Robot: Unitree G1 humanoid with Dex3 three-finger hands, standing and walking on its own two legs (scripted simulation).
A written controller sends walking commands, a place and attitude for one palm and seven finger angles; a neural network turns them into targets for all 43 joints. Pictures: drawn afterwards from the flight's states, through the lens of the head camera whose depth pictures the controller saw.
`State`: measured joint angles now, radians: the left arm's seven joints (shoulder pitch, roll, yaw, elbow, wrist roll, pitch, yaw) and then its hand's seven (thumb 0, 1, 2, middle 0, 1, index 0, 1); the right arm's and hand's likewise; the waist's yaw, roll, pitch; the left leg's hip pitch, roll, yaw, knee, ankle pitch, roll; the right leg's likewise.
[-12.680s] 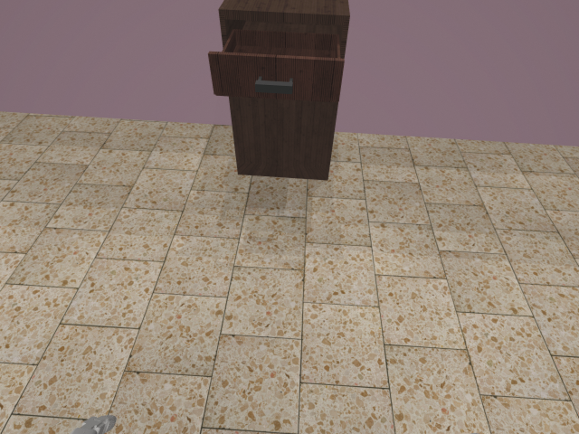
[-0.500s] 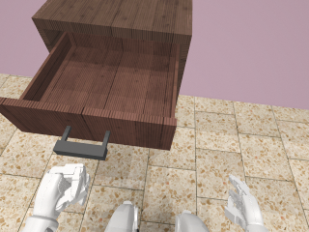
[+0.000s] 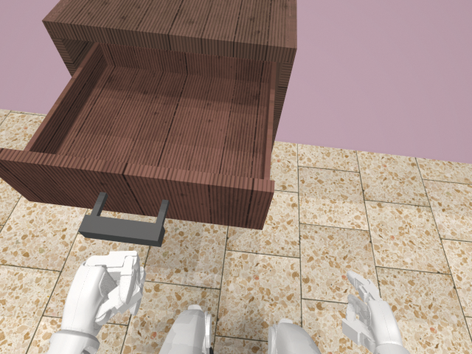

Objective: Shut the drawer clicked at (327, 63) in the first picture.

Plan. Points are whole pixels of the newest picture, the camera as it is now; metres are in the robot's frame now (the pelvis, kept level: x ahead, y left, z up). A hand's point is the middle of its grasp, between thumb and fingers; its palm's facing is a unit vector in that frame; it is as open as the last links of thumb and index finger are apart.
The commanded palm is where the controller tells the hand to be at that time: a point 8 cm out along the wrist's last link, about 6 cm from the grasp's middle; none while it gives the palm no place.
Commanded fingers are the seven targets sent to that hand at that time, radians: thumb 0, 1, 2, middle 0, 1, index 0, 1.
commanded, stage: push the drawer shut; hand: left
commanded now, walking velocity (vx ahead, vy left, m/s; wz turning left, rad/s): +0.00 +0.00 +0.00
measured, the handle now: (128, 216) +0.32 +0.19 +0.04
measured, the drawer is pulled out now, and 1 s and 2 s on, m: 0.29 0.22 0.10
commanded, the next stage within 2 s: none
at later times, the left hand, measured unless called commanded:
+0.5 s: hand (139, 271) +0.24 +0.16 +0.03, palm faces -0.08 -0.99 -0.07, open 3.2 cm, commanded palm +0.24 +0.22 +0.04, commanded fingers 0.00 0.90 0.90 -1.40 -1.60 -1.40 -1.60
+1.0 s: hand (149, 228) +0.30 +0.16 +0.03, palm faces -0.10 -0.99 -0.05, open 3.2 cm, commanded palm +0.30 +0.21 +0.04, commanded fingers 0.00 0.90 0.90 -1.40 -1.60 -1.40 -1.60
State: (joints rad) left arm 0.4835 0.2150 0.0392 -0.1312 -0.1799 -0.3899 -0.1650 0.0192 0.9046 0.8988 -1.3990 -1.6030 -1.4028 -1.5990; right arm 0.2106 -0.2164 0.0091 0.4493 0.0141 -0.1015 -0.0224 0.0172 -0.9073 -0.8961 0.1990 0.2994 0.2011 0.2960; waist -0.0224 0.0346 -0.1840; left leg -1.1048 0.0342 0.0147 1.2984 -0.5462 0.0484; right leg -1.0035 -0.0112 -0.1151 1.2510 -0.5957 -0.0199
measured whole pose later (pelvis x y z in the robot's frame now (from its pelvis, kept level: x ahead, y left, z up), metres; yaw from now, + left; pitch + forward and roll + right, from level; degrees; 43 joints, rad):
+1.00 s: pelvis -0.02 +0.00 +0.00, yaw +0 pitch +20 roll -4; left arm -0.04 0.27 0.10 0.28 -0.19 -0.37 -0.20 0.04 0.79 0.92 -1.40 -1.60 -1.40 -1.60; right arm 0.21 -0.25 0.04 0.56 0.02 -0.13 -0.04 0.02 -0.91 -0.90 0.20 0.30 0.20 0.30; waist -0.05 0.03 -0.16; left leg -1.12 0.03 0.01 1.27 -0.50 0.05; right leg -1.01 -0.01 -0.12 1.22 -0.55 -0.02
